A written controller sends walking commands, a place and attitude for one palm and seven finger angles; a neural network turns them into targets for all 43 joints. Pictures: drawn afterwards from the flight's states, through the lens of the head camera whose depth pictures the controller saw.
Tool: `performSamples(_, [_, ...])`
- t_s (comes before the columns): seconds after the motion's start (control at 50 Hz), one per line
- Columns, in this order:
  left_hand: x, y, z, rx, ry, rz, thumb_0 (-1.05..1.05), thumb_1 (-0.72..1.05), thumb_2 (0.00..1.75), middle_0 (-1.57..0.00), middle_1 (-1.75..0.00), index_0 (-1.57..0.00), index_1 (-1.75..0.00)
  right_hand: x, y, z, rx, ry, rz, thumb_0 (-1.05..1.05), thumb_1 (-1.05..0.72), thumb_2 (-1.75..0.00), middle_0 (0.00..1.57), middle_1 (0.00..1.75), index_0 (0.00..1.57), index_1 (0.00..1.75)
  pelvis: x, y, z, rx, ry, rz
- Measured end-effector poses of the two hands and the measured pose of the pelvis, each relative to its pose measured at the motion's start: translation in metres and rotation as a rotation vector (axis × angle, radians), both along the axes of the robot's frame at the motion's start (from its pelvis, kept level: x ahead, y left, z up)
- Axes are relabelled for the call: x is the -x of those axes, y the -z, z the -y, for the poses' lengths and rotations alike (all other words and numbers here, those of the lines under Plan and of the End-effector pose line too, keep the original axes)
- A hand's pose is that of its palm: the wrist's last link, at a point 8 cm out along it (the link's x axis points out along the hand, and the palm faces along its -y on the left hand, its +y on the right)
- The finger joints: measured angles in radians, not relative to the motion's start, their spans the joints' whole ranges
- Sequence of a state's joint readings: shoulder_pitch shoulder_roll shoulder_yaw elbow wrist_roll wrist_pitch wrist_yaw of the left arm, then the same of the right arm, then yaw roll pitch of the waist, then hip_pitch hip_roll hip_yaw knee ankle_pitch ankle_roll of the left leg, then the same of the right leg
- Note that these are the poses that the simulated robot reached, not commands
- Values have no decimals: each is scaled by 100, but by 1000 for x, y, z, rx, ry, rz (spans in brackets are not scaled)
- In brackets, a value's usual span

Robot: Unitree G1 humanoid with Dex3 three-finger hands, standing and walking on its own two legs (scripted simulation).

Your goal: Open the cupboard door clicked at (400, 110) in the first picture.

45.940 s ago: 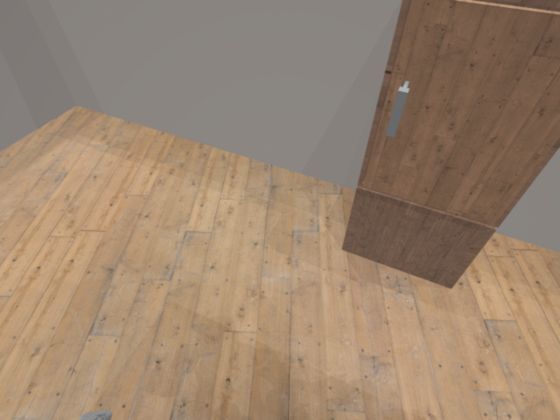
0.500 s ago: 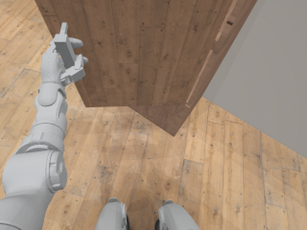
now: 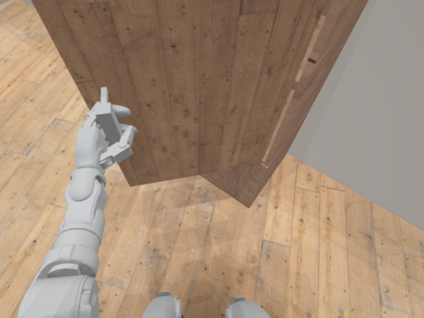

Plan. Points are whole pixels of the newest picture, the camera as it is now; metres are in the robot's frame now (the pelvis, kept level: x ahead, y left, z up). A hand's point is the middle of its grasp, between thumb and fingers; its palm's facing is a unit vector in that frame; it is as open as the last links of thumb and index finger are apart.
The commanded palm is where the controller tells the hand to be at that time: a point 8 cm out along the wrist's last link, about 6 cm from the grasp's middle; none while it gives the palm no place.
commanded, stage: pull the door open along its arc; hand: left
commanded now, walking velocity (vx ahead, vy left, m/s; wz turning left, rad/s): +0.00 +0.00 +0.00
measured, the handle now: (114, 123) +0.48 +0.17 +0.06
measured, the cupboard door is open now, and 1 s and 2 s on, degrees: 48 78 82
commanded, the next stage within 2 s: open thumb and fingers to let go in 0.50 s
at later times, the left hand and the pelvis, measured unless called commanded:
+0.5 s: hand (184, 228) +0.27 +0.04 +0.06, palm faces +0.29 -0.96 -0.01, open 6.0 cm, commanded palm +0.20 +0.09 +0.05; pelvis +0.00 -0.03 +0.01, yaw +3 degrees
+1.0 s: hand (187, 227) +0.27 +0.03 +0.05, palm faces +0.40 -0.91 -0.01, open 10.2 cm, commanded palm +0.22 +0.08 +0.05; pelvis -0.01 -0.07 +0.00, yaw +6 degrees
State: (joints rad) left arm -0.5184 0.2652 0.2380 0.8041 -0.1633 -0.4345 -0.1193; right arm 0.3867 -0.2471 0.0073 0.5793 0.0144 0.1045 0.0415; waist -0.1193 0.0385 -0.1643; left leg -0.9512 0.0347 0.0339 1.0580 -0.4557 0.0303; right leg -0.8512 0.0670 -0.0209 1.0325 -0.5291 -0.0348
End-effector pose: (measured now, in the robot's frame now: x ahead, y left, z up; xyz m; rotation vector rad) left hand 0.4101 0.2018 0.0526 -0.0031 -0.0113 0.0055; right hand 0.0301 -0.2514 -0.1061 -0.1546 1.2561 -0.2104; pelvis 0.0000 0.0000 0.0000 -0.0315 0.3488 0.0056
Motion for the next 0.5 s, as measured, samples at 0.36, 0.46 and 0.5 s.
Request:
performSamples(0.36, [145, -3, 89, 29, -355, -26, 0, 67, 73, -36, -135, -39, -135, -153, -25, -32, -77, -264, 421, 0, -91, -90, 20, 30, 20, 30, -1, -4, 16, -32, -38, 105])
performSamples(0.46, [171, -5, 111, -2, -304, -58, 0, 66, 72, -37, -135, -39, -135, -167, -38, -37, -102, -282, 500, 1, -91, -90, 20, 30, 20, 30, -3, -8, 28, -43, -45, 132])
performSamples(0.5, [180, -6, 118, -2, -285, -73, 0, 65, 71, -38, -135, -39, -135, -169, -41, -35, -112, -282, 520, 1, -91, -90, 20, 30, 20, 30, -4, -10, 34, -47, -47, 141])
